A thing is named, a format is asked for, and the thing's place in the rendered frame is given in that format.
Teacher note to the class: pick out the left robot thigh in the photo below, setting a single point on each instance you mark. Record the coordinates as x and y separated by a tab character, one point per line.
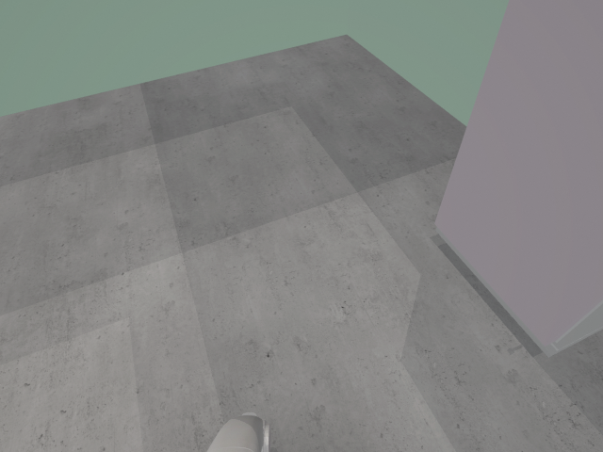
246	433

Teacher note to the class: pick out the fridge door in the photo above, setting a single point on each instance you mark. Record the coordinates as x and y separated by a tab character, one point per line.
524	200

